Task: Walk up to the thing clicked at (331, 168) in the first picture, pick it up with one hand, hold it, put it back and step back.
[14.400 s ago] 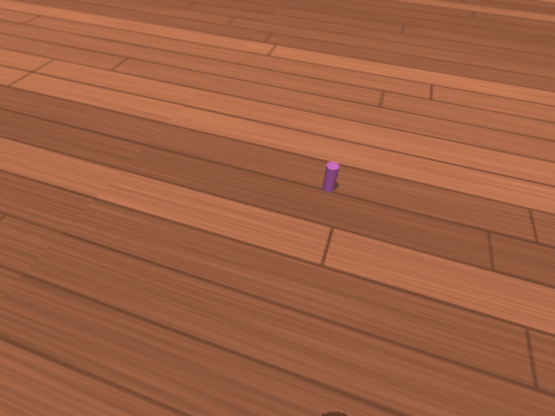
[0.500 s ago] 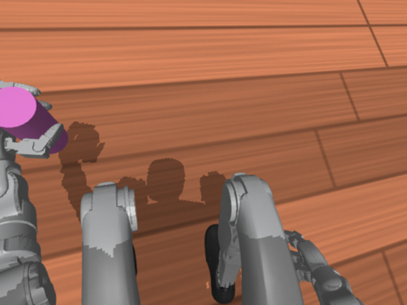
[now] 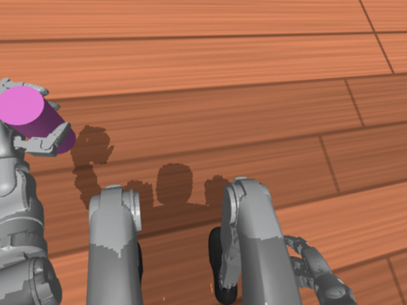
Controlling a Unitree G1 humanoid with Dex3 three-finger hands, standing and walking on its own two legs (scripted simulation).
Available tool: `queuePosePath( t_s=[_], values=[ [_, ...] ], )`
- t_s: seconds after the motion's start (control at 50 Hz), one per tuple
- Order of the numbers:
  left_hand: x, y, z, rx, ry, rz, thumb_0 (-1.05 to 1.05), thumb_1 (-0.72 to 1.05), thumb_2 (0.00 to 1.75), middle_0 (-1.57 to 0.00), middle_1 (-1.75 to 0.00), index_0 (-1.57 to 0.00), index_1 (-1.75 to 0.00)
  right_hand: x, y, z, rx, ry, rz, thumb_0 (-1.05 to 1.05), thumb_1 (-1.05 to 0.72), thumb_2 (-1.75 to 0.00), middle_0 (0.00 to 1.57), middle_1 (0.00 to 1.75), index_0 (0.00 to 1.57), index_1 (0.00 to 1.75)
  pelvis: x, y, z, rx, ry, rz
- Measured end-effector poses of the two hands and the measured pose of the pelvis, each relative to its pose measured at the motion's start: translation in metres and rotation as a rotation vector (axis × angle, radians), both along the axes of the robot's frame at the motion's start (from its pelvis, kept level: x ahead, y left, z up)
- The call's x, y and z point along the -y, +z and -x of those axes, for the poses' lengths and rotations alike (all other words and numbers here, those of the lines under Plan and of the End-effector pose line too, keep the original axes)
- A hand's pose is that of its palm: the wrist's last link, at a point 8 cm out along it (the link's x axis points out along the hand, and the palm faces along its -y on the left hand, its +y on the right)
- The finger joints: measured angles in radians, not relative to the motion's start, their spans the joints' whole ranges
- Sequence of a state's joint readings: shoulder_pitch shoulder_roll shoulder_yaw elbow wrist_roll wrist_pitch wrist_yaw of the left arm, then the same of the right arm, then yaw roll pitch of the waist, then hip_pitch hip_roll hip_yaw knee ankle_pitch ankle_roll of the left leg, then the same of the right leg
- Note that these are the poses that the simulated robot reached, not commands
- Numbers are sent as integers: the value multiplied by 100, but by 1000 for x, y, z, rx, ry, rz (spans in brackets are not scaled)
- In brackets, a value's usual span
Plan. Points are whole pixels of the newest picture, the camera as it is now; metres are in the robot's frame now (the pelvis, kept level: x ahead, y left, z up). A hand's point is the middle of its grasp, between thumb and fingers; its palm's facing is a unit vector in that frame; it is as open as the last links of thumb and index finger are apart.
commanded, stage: settle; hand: left
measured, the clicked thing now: (43, 125) +0.43 +0.27 -0.05
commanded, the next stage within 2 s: lift in 0.06 s
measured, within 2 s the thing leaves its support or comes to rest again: neither
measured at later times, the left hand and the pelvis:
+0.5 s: hand (36, 113) +0.42 +0.26 +0.01, palm faces +0.22 -0.98 -0.02, open 8.9 cm; pelvis +0.00 +0.00 +0.03, yaw +1 degrees
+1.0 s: hand out of the picture +0.40 +0.24 +0.17, palm faces +0.22 -0.98 -0.01, open 8.9 cm; pelvis +0.02 +0.00 +0.15, yaw +3 degrees
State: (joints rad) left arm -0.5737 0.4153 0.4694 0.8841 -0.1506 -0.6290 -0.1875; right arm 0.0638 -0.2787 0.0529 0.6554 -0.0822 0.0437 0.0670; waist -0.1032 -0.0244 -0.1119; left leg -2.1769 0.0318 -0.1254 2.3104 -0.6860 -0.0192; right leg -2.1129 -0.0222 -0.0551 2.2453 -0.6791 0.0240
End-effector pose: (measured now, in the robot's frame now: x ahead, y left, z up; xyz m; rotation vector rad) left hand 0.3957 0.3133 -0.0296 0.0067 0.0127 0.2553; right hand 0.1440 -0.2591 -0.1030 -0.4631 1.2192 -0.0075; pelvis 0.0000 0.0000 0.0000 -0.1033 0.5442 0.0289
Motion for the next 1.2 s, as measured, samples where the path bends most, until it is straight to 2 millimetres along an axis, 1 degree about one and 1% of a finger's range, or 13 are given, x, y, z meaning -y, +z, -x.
queuePosePath(
  t_s=[0.22, 0.32, 0.46, 0.6, 0.76, 0.9, 1.02, 1.1, 1.2],
  values=[
    [4, 7, -2, -7, 2, 0, -1, -29, 115, -78, -106, -79, -108, 1, 3, 5, -9, -11, -11, 1, -90, -90, 21, 30, 20, 30, 2, 6, 0, -7, 5, -10],
    [6, 15, -2, -4, -11, -9, -1, -29, 115, -78, -106, -79, -108, 2, 5, 6, -6, -23, -14, 1, -91, -90, 21, 30, 20, 30, 3, 9, -1, -10, 6, -15],
    [8, 34, 1, -3, -39, -14, -1, -29, 115, -78, -105, -79, -108, 3, 15, 4, 12, -46, -20, 1, -92, -90, 21, 30, 20, 30, 3, 20, -2, -13, 10, -19],
    [9, 62, 10, -1, -39, -13, -1, -29, 115, -78, -105, -79, -108, 0, 35, -3, 52, -64, -36, 1, -92, -90, 21, 30, 20, 30, 3, 41, -2, -20, 13, -24],
    [14, 108, 19, 6, -42, -4, -1, -29, 115, -78, -105, -80, -107, -7, 71, -20, 112, -75, -56, 1, -91, -90, 21, 30, 20, 30, 2, 77, -6, -27, 18, -26],
    [20, 157, 26, 3, -41, -5, -1, -29, 115, -79, -105, -80, -107, -13, 111, -40, 170, -90, -74, 1, -91, -89, 21, 30, 20, 30, 1, 115, -13, -14, 25, -28],
    [26, 205, 31, 1, -35, -6, -1, -29, 115, -79, -104, -80, -107, -20, 150, -55, 215, -101, -89, 1, -91, -89, 21, 30, 20, 30, -2, 152, -21, 12, 31, -29],
    [30, 238, 35, -9, -32, -9, -1, -29, 115, -79, -104, -80, -107, -25, 180, -65, 246, -108, -98, 1, -91, -89, 21, 30, 20, 30, -4, 179, -28, 37, 36, -31],
    [30, 276, 38, -13, -15, -5, -1, -29, 115, -79, -104, -80, -106, -32, 218, -73, 282, -108, -105, 1, -91, -89, 21, 30, 20, 30, -6, 213, -37, 77, 44, -35]
  ],
)
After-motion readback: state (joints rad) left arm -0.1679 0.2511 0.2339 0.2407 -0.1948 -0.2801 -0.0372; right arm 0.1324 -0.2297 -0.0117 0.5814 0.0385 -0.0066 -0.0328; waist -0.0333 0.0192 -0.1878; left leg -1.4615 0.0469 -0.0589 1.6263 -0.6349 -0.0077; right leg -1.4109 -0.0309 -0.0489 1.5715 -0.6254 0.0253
